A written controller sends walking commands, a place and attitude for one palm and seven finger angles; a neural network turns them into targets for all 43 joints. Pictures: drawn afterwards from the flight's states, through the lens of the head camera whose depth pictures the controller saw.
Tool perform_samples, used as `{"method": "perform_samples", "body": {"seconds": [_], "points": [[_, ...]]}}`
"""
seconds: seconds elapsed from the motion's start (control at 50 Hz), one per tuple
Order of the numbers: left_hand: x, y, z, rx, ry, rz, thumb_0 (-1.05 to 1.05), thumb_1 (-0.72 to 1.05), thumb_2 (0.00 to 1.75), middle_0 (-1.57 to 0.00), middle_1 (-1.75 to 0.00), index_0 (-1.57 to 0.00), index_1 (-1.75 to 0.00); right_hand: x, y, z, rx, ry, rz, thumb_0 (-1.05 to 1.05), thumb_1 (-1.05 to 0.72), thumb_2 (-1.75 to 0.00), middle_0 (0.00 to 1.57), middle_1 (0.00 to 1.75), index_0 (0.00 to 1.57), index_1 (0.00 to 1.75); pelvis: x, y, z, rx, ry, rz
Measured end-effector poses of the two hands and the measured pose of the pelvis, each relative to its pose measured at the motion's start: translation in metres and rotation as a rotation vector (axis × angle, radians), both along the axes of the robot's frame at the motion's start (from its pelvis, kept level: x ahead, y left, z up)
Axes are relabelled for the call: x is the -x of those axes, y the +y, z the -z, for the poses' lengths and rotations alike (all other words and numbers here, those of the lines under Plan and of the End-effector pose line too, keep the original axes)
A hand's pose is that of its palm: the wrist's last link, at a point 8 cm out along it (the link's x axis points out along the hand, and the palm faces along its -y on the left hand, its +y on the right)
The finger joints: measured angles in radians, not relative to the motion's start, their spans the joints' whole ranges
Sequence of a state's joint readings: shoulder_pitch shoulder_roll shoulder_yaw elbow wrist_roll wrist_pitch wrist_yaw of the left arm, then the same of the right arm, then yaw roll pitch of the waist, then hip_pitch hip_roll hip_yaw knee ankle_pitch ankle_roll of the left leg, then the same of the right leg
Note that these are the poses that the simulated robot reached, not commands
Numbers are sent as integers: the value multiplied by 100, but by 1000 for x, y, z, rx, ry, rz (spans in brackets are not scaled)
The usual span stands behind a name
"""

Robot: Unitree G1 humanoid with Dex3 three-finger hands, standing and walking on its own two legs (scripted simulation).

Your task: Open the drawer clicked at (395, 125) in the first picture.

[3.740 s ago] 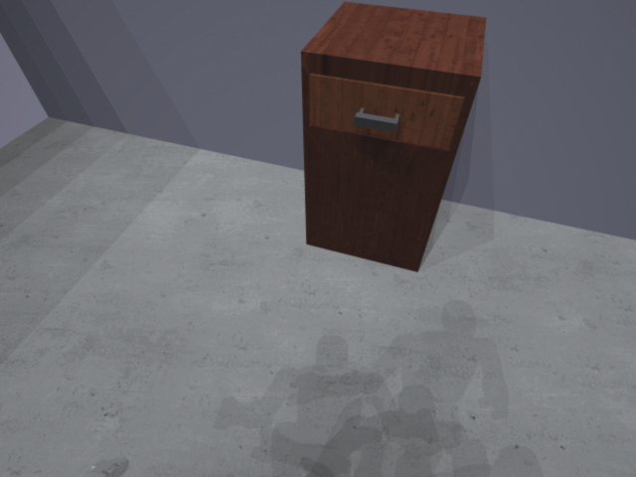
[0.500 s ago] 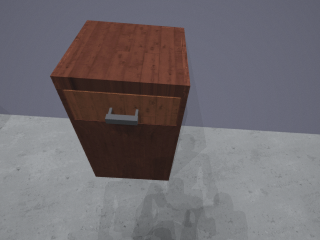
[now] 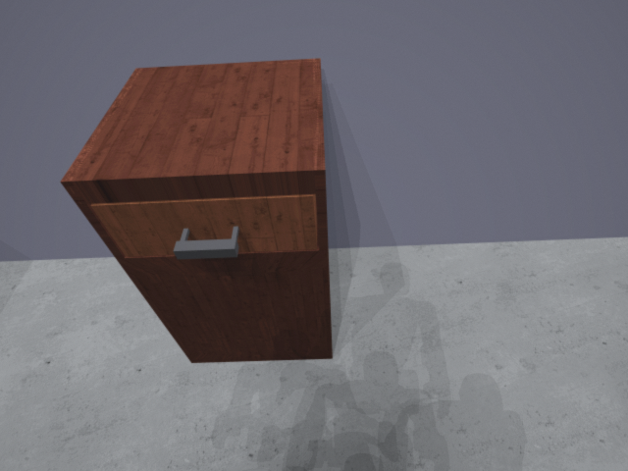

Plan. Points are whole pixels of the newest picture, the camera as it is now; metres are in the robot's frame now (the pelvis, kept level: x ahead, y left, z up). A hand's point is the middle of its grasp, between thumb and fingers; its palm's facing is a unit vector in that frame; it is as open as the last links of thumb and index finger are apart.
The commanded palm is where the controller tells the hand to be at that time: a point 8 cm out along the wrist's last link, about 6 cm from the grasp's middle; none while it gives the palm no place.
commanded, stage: come to a stop and stand still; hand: left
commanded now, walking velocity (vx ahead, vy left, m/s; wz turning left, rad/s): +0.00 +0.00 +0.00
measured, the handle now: (208, 240) +0.54 +0.26 -0.09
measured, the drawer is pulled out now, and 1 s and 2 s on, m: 0.00 0.00 0.00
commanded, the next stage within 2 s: look again from close up in 0.34 s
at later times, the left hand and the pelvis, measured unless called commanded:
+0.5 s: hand out of the picture -0.01 +0.16 -0.16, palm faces +0.04 -0.98 -0.21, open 7.3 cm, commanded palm none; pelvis -0.01 -0.02 +0.01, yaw +1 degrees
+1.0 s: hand out of the picture -0.01 +0.17 -0.16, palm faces +0.05 -0.98 -0.17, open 7.3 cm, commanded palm +0.09 +0.23 -0.06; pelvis +0.00 +0.01 +0.01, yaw +1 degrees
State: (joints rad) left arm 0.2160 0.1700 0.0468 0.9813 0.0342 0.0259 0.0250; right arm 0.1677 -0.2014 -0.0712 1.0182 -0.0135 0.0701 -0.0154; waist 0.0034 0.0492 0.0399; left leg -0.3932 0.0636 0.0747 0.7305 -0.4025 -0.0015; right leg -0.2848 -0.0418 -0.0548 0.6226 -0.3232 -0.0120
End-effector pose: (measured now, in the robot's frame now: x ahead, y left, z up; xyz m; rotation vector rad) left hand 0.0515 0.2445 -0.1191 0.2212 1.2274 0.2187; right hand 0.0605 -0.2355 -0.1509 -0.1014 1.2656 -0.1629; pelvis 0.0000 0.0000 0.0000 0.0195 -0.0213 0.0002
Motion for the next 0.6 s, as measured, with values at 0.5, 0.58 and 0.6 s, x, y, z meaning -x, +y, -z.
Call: {"method": "perform_samples", "body": {"seconds": [0.5,0.58,0.6], "points": [[72,-40,12,86,152,-36,0,93,89,-20,-30,-20,-30,82,10,-8,-23,165,-29,2,-92,-90,20,29,20,30,13,-15,-10,44,19,-15],[86,-34,16,97,181,-42,0,92,89,-20,-30,-20,-30,79,13,-8,-11,122,-32,2,-92,-90,20,29,20,30,14,-7,-6,41,19,-20],[87,-33,16,100,184,-44,0,92,89,-20,-30,-20,-30,79,15,-9,-9,116,-35,2,-92,-90,20,29,20,30,14,-5,-6,37,19,-19]]}}
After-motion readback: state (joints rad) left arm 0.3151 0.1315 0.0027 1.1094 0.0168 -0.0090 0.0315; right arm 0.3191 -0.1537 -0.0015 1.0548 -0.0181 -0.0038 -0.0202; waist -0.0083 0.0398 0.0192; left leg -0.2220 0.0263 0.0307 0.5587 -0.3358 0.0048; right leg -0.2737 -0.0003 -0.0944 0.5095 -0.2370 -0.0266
